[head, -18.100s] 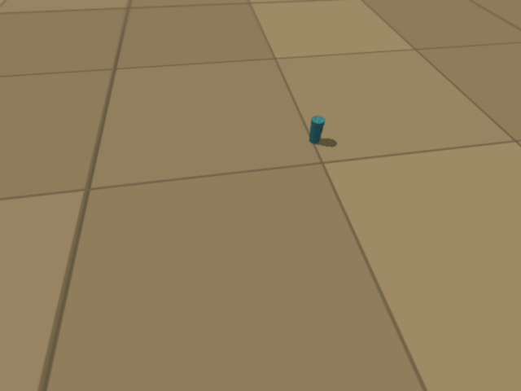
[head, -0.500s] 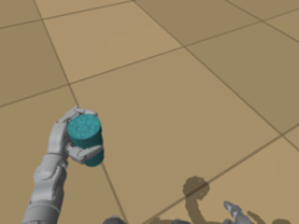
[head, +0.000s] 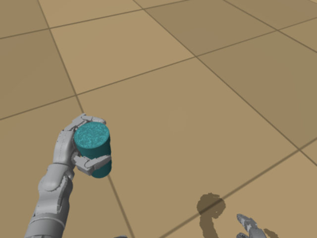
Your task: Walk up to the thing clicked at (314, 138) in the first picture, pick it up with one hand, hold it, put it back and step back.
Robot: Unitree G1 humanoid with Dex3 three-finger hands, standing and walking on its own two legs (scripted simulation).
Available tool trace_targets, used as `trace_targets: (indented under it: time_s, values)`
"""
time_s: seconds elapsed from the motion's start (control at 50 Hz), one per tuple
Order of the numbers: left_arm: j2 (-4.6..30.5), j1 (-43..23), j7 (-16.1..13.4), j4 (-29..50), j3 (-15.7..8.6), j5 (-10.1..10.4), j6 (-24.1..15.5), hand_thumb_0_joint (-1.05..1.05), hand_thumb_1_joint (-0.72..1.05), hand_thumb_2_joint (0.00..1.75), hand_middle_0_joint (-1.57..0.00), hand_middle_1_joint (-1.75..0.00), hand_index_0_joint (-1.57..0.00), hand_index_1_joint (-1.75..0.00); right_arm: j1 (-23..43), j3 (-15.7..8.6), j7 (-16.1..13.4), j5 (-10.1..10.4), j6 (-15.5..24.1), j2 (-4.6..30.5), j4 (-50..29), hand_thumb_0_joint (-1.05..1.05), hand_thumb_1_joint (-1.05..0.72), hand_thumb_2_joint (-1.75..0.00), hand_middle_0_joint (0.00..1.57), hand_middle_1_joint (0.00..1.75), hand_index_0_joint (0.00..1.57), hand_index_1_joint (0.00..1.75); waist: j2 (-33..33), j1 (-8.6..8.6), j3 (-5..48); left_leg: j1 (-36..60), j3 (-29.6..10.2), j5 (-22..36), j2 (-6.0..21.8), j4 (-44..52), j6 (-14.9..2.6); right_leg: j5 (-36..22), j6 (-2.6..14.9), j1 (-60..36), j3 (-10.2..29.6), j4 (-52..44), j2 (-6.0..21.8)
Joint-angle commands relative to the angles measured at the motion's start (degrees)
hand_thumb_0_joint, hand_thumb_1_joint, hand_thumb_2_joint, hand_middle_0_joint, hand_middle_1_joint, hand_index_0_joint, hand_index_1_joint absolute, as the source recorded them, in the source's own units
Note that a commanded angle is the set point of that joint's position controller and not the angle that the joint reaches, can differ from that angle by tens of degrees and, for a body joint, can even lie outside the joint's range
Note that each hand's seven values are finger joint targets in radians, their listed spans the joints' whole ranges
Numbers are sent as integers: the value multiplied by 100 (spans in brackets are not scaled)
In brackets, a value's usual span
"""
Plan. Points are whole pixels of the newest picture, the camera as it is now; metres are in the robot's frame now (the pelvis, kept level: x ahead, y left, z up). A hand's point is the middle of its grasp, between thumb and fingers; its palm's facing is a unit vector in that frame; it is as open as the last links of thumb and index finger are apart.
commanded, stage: hold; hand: left
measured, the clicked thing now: (96, 153) +0.32 +0.16 +0.02
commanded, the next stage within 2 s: none
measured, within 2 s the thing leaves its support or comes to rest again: neither
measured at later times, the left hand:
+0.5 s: hand (94, 148) +0.32 +0.16 +0.05, palm faces -0.07 -1.00 -0.01, open 10.6 cm
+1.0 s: hand (93, 147) +0.32 +0.16 +0.05, palm faces -0.08 -1.00 -0.01, open 10.6 cm
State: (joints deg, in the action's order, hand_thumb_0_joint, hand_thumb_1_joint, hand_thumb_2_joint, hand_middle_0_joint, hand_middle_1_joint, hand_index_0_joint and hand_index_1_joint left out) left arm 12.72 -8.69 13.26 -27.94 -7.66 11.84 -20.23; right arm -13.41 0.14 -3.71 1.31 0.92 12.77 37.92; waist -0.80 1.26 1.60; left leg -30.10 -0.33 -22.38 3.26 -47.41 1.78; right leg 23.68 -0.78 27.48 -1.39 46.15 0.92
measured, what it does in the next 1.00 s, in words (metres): stands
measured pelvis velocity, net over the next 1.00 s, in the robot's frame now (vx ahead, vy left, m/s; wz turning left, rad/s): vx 0.00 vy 0.00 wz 0.00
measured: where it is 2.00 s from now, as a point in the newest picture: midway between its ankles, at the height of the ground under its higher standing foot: outside the picture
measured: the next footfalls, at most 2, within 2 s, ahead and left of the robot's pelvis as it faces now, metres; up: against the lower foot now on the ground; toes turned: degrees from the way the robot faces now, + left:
none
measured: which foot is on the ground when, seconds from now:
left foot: down 0.00-1.00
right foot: down 0.00-1.00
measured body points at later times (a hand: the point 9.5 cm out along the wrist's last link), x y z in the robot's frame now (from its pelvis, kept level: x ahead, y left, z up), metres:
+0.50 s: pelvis +0.00 +0.00 +0.00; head +0.03 +0.00 +0.45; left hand +0.32 +0.21 +0.05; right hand +0.12 -0.25 -0.11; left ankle +0.02 +0.14 -0.70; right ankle +0.00 -0.13 -0.70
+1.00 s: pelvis +0.00 +0.00 +0.00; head +0.03 +0.00 +0.45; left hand +0.32 +0.22 +0.06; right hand +0.12 -0.25 -0.10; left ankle +0.02 +0.14 -0.70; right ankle +0.00 -0.13 -0.70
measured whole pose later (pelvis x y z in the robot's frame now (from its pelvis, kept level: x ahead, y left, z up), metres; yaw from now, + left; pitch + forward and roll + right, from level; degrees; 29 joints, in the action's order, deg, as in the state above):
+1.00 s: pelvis +0.00 +0.00 +0.00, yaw +0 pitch +4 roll -1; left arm 12.8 -9.0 14.2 -29.4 -7.9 11.7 -21.4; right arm -13.2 -0.2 -3.4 1.3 1.8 12.8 38.9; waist -0.7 1.3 1.2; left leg -29.1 -0.2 -21.4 3.2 -46.0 1.7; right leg 22.6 -0.9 26.5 -1.2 44.7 0.9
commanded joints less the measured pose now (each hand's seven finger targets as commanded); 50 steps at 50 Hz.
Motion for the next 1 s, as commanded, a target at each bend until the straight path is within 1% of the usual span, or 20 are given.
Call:
trace_targets:
  time_s: [0.0,0.1,0.2,0.22,0.24,0.26,0.28,0.32,0.36,0.38,0.42,0.62,0.68,0.7,0.72,0.74,0.78,0.9,0.92,0.98]
  values:
    - [726,-1931,-23,1352,-324,200,-480,0,15,123,-128,-141,-129,-141,216,-258,-54,-17,263,789,-704,0,-91,-90,20,30,20,30,-31,54,1397,882,79,1156,-234,717,-174,-1521,104,-365,-65,-702,-140]
    - [589,-1495,29,934,-268,185,-474,0,12,121,-127,-140,-128,-140,205,-252,-21,-21,265,765,-698,0,-91,-90,20,30,20,30,151,7,1347,809,64,1243,-227,717,-179,-1560,109,-408,-97,-699,-157]
    - [1045,-2125,-7,1916,-519,190,-653,0,14,121,-128,-140,-129,-140,223,-277,-29,-24,279,801,-704,0,-91,-90,20,30,20,30,-285,-60,1677,1038,121,1252,-272,730,-153,-1591,114,-513,-34,-730,-110]
    - [621,-1462,-3,1088,-316,193,-547,0,14,121,-129,-141,-130,-141,222,-234,-31,-15,280,742,-713,0,-92,-90,20,30,20,30,95,23,1496,955,91,1237,-249,728,-176,-1573,91,-465,-66,-743,-138]
    - [491,-1502,25,1085,-216,231,-542,0,15,121,-128,-141,-129,-141,237,-228,-10,-17,300,747,-739,0,-91,-90,20,30,20,30,188,27,1397,833,87,1216,-238,715,-185,-1576,86,-467,-69,-741,-143]
    - [972,-2176,-27,1899,-537,245,-660,0,11,120,-128,-140,-129,-141,212,-271,-23,-23,312,792,-686,0,-92,-90,20,30,20,30,-108,-36,1788,982,120,1287,-260,703,-183,-1676,89,-622,-22,-738,-105]
    - [727,-1770,-8,1411,-277,180,-618,0,10,121,-128,-141,-129,-141,226,-244,-30,-18,298,757,-691,0,-92,-91,20,30,20,30,-45,41,1635,1027,95,1308,-250,716,-183,-1672,85,-510,-44,-731,-127]
    - [948,-1959,-21,1583,-458,168,-640,0,12,121,-127,-140,-128,-141,174,-270,-43,-32,290,809,-640,0,-92,-90,20,30,20,30,-94,33,1626,1019,124,1360,-258,690,-192,-1748,82,-491,-14,-730,-104]
    - [476,-1638,42,1022,-142,176,-586,0,15,122,-127,-140,-128,-140,204,-240,-30,-34,294,743,-666,0,-91,-90,20,30,20,30,105,99,1400,896,92,1246,-242,711,-197,-1631,83,-375,-46,-743,-128]
    - [731,-1957,31,1353,-347,208,-641,0,15,121,-127,-140,-128,-140,208,-270,-20,-32,306,804,-655,0,-91,-90,20,30,20,30,-41,36,1532,964,68,1251,-225,745,-181,-1596,105,-421,-63,-718,-138]
    - [882,-2073,27,1492,-378,157,-679,0,14,120,-127,-140,-129,-140,186,-279,-17,-35,293,809,-664,0,-91,-90,20,30,20,30,-258,-9,1640,1049,65,1270,-227,754,-150,-1563,133,-390,-64,-690,-143]
    - [709,-1766,128,1170,-284,201,-635,0,12,121,-128,-141,-129,-141,205,-274,-25,-22,313,802,-660,0,-91,-90,20,30,20,30,-7,44,1573,959,104,1237,-258,723,-195,-1607,92,-446,-36,-758,-123]
    - [989,-1966,92,1435,-500,188,-674,0,15,120,-128,-141,-130,-141,248,-273,-31,-13,320,796,-675,0,-91,-90,20,30,20,30,-76,-28,1645,989,116,1207,-263,745,-186,-1558,96,-525,-23,-785,-119]
    - [780,-1849,87,1356,-356,201,-653,0,15,121,-129,-141,-130,-141,235,-251,-26,-19,322,766,-693,0,-91,-90,20,30,20,30,-33,14,1639,1002,107,1245,-259,743,-183,-1598,91,-568,-35,-765,-125]
    - [957,-2057,46,1593,-534,219,-661,0,14,120,-129,-141,-130,-141,223,-256,-45,-15,326,773,-659,0,-91,-90,20,30,20,30,-60,-37,1692,1021,126,1275,-260,754,-181,-1632,92,-556,-24,-781,-123]
    - [694,-1750,61,1160,-329,207,-612,0,13,121,-128,-142,-130,-142,235,-240,-45,-15,322,763,-671,0,-91,-90,20,30,20,30,55,51,1505,973,120,1245,-258,738,-192,-1617,76,-505,-30,-794,-126]
    - [924,-1950,26,1387,-493,184,-632,0,15,121,-128,-141,-129,-141,221,-259,-58,-10,319,780,-626,0,-91,-90,20,30,20,30,19,1,1536,937,135,1197,-268,762,-192,-1593,82,-531,-17,-819,-110]
    - [656,-1632,103,973,-233,143,-579,0,12,119,-128,-140,-129,-140,199,-293,-43,-20,329,815,-610,0,-92,-90,20,30,20,30,26,68,1507,1051,115,1378,-247,728,-209,-1716,94,-433,-35,-779,-123]
    - [897,-2085,80,1635,-352,157,-645,0,13,119,-127,-139,-128,-139,208,-300,-37,-14,338,802,-635,0,-91,-90,20,30,20,30,-173,-25,1615,1032,113,1364,-250,744,-178,-1696,120,-515,-43,-764,-118]
    - [818,-1992,21,1521,-333,151,-604,0,14,118,-128,-139,-129,-139,189,-300,-32,-18,323,798,-632,0,-91,-90,20,30,20,30,-184,9,1569,1031,109,1266,-259,768,-164,-1583,120,-488,-53,-794,-124]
